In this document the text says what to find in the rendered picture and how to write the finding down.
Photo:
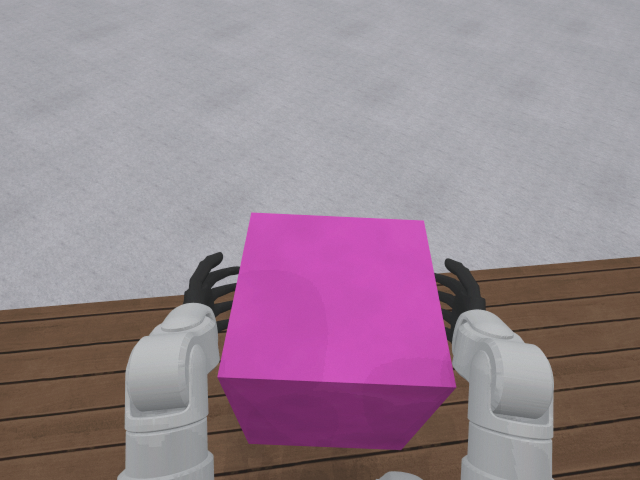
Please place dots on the robot right hand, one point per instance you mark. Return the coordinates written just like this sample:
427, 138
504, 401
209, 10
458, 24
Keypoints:
467, 293

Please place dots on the right robot forearm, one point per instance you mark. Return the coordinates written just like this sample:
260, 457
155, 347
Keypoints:
510, 403

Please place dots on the robot left hand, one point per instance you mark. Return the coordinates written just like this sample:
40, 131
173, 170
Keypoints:
202, 281

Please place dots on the left robot forearm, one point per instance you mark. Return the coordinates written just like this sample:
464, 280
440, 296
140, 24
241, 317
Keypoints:
166, 398

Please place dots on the carton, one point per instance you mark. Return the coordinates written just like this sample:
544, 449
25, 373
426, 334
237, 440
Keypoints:
336, 336

